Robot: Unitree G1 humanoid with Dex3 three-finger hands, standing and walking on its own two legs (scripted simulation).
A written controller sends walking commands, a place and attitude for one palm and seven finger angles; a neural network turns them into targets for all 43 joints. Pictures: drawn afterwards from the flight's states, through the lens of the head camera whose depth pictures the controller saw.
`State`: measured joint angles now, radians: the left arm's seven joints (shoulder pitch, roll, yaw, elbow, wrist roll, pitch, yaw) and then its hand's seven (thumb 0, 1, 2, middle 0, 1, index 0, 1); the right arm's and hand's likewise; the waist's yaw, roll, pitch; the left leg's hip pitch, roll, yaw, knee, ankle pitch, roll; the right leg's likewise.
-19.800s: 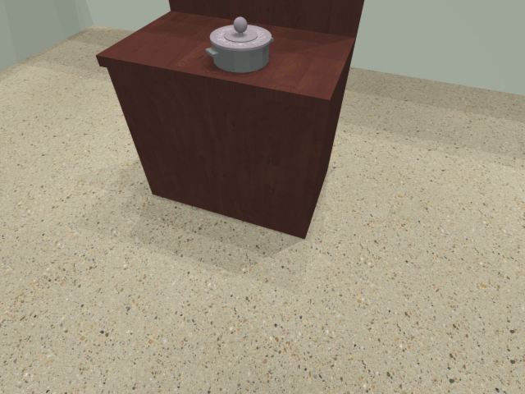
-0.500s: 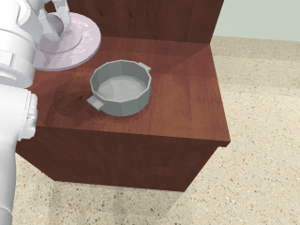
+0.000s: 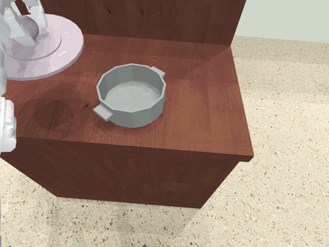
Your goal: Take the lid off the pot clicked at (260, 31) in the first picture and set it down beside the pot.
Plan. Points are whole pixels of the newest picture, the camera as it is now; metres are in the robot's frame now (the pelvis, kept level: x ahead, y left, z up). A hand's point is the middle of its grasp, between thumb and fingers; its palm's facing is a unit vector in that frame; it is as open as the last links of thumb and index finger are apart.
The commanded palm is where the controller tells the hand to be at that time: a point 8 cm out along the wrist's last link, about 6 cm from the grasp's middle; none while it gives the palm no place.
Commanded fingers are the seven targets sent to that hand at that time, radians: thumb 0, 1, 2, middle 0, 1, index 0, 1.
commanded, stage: move the lid sideways beside the pot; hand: left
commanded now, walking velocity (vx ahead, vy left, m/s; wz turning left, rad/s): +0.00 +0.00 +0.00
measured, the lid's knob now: (25, 28) +0.52 +0.27 +0.24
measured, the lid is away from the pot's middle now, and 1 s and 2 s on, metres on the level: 0.20 0.24 0.22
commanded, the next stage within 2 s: lower the lid onto the table in 1.26 s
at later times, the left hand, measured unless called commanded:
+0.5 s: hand out of the picture +0.49 +0.30 +0.26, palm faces -0.29 -0.10 -0.95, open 7.2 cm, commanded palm +0.54 +0.29 +0.34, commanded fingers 0.00 0.81 0.65 -0.91 -1.07 -0.90 -1.08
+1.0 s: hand out of the picture +0.50 +0.30 +0.26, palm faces -0.28 -0.13 -0.95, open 7.2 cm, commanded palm +0.55 +0.29 +0.34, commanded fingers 0.00 0.81 0.65 -0.91 -1.07 -0.90 -1.08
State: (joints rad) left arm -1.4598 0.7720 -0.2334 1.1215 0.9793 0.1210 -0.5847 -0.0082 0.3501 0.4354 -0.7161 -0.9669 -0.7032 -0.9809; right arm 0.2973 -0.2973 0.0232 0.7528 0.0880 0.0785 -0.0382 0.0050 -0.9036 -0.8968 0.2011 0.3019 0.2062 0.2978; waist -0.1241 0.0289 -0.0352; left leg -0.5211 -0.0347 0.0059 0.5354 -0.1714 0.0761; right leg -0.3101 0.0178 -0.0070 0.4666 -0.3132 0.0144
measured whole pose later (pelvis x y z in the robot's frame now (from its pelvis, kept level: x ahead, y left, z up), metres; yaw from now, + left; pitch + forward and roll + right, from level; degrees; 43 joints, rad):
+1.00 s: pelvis +0.01 +0.00 +0.00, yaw -1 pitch +10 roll -3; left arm -1.49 0.90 -0.19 1.17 1.00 0.07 -0.60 -0.01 0.35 0.44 -0.72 -0.97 -0.70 -0.98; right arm 0.32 -0.30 0.04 0.74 0.11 0.10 -0.06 0.00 -0.90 -0.90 0.20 0.30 0.21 0.30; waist -0.14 0.03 -0.03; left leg -0.56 -0.02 0.02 0.57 -0.20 0.07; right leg -0.34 0.03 0.01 0.48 -0.32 0.01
